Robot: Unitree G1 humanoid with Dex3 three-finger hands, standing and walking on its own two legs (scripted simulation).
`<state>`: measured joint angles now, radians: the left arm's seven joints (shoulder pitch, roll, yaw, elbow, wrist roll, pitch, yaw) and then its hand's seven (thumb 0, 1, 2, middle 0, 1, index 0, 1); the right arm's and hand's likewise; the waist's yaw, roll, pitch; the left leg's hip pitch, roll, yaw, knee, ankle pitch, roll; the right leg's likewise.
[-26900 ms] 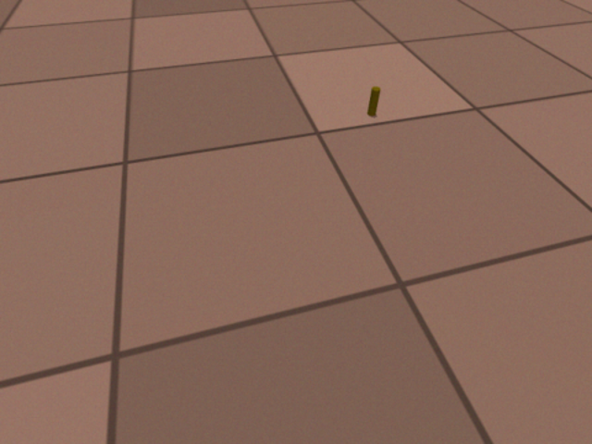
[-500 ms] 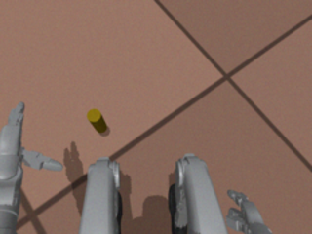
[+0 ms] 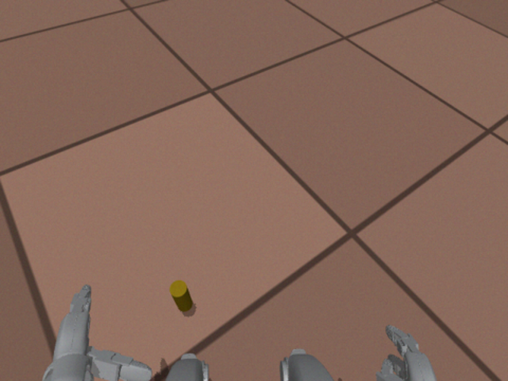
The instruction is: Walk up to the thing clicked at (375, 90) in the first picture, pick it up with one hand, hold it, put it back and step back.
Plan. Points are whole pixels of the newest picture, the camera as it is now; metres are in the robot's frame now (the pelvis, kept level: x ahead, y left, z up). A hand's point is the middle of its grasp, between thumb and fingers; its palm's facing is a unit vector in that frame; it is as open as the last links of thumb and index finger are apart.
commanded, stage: home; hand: left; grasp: from the side
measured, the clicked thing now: (181, 296) +0.44 +0.19 -0.58
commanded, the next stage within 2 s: stand in 1.94 s
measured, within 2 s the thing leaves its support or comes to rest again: neither
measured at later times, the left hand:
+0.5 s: hand (102, 372) +0.18 +0.19 -0.01, palm faces +0.12 -0.95 -0.29, open 17.5 cm
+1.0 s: hand (108, 365) +0.18 +0.18 +0.00, palm faces +0.11 -0.95 -0.29, open 17.5 cm
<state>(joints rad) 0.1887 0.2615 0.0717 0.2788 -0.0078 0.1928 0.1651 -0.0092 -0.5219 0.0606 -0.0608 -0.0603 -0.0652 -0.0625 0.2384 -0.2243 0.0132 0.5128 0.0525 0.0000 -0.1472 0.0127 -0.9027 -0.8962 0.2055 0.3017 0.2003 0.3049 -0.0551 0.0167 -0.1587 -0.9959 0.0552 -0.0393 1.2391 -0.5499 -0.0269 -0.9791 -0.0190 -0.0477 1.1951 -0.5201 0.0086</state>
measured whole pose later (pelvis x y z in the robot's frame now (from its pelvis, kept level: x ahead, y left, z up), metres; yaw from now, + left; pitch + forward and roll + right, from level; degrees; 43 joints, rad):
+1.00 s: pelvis +0.02 +0.00 +0.05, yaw +1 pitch +7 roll -2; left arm 0.46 0.20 -0.01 0.01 -0.01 0.28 0.14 -0.01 -0.56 0.04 -0.05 -0.06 -0.06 -0.06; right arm 0.29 -0.21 0.03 0.51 0.02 -0.11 -0.19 0.02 -0.90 -0.90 0.21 0.30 0.20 0.30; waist -0.03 0.04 -0.11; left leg -0.62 0.05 -0.03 0.96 -0.47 -0.02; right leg -0.60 -0.02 -0.05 0.91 -0.44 0.01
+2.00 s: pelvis +0.01 +0.00 +0.05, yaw +1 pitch +7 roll -2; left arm 0.46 0.20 -0.01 0.01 -0.01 0.27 0.13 -0.01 -0.54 0.05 -0.05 -0.06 -0.06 -0.06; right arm 0.28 -0.20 0.03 0.51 0.02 -0.13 -0.19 0.02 -0.90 -0.90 0.21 0.30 0.20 0.30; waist -0.02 0.03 -0.10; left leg -0.61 0.05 -0.03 0.95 -0.46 -0.02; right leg -0.59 -0.02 -0.05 0.90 -0.43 0.01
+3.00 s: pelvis +0.01 +0.01 +0.10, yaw +1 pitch -4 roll +0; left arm 0.20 0.31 0.01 1.05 0.03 -0.01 0.02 0.01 0.91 0.90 -0.20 -0.30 -0.21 -0.30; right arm 0.17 -0.29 -0.01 1.04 -0.03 0.00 -0.01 0.01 -0.91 -0.89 0.20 0.30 0.20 0.30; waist 0.01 0.01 0.06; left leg -0.19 0.00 0.00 0.48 -0.23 0.00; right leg -0.18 -0.06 -0.04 0.47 -0.23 0.03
